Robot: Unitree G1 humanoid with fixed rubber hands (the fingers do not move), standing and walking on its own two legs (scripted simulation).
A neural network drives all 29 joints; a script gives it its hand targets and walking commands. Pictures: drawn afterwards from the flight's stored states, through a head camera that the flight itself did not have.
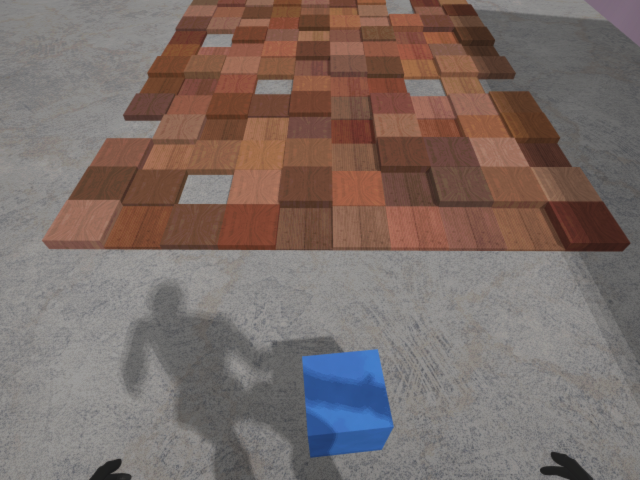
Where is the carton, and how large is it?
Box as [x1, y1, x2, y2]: [302, 349, 393, 457]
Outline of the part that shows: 377,349 302,356 307,432 310,457 381,449 393,425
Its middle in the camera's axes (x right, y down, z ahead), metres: +0.07 +0.47 +1.09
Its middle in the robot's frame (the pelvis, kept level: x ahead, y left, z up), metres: +0.40 -0.04 -0.66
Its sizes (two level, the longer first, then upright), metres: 0.210 0.200 0.250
